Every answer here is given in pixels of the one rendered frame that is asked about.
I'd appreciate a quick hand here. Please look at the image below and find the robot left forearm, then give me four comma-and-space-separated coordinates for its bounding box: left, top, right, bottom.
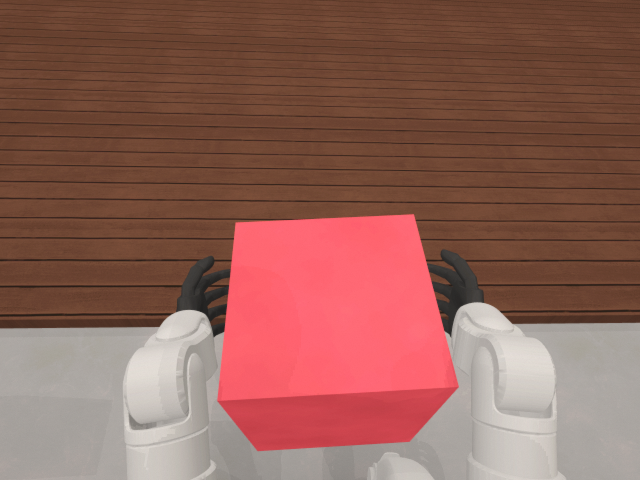
123, 310, 218, 480

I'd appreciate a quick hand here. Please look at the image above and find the robot left hand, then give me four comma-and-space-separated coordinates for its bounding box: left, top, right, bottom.
176, 256, 231, 337

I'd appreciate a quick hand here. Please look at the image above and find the carton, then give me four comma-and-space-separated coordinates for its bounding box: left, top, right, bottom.
217, 214, 459, 451

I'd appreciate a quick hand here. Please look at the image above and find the right robot thigh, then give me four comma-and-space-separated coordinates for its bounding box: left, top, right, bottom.
367, 457, 434, 480

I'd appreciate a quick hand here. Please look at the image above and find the robot right forearm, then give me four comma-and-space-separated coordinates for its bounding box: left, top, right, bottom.
451, 302, 566, 480

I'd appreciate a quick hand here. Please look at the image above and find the right robot shin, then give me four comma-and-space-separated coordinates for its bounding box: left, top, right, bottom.
380, 452, 400, 460

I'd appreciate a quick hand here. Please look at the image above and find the robot right hand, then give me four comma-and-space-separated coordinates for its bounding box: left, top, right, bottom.
427, 249, 484, 337

